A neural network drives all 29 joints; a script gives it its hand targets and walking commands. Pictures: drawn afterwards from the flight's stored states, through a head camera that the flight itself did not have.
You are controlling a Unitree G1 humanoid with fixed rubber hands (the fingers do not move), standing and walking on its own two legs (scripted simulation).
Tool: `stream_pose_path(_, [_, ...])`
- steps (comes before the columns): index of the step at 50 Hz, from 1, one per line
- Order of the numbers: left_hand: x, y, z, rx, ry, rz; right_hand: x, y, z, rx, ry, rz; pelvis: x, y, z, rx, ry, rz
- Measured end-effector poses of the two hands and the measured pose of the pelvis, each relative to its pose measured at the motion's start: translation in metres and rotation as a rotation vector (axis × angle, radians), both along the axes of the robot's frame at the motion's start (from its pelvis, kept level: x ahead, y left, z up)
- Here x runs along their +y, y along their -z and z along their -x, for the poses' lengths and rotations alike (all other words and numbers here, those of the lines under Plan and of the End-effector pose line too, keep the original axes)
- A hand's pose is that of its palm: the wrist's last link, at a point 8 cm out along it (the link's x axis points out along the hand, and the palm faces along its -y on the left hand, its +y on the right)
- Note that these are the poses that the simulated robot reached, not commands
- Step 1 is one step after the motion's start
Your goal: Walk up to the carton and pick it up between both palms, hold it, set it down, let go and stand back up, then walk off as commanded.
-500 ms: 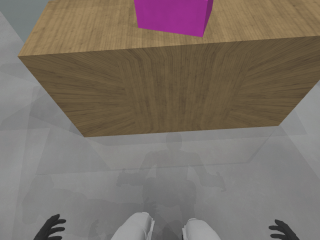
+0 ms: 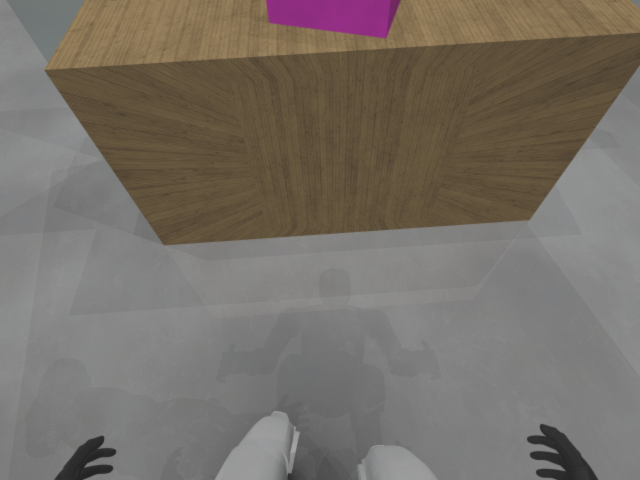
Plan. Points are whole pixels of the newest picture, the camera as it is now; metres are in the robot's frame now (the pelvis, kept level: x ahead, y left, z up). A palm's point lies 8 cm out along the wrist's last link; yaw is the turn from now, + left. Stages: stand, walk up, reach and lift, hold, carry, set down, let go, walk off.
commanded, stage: walk off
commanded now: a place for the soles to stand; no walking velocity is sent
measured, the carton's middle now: out of the picture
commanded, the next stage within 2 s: stand in 0.78 s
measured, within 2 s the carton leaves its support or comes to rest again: neither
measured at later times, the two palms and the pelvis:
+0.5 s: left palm out of the picture +0.01 +0.33 -0.08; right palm out of the picture +0.03 -0.28 -0.09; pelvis -0.07 +0.02 +0.01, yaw +1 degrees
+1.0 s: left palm out of the picture +0.05 +0.33 -0.09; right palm out of the picture +0.07 -0.27 -0.08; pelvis -0.06 +0.02 +0.02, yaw +1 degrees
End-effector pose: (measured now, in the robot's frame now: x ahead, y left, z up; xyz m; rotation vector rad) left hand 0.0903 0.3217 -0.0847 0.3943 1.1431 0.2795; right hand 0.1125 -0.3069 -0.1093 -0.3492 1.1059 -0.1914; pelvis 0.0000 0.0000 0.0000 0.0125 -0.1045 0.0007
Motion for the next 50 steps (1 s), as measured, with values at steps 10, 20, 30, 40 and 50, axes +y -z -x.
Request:
stream_pose_path(10, [-0.021,-0.003,0.048,-0.038,-0.023,0.058,0.000,-0.001,0.061,0.060,-0.021,0.006,0.005,-0.007,0.046,0.014,-0.026,-0.014])
stream_pose_path(20, [0.005,0.006,0.077,0.005,-0.020,0.059,0.028,-0.010,0.098,0.037,-0.001,-0.013,0.016,-0.010,0.068,0.010,-0.023,0.002])
stream_pose_path(30, [0.010,-0.004,0.068,-0.032,-0.009,0.054,0.031,-0.023,0.068,-0.067,-0.022,-0.020,0.016,-0.015,0.071,0.028,-0.023,0.003])
stream_pose_path(40, [0.001,-0.002,0.050,-0.061,-0.006,0.081,0.033,-0.027,0.053,-0.090,-0.028,-0.020,0.017,-0.017,0.065,0.042,-0.023,0.005])
stream_pose_path(50, [0.006,0.002,0.039,-0.027,-0.028,0.088,0.036,-0.029,0.045,-0.078,-0.025,-0.017,0.020,-0.019,0.056,0.062,-0.024,0.008])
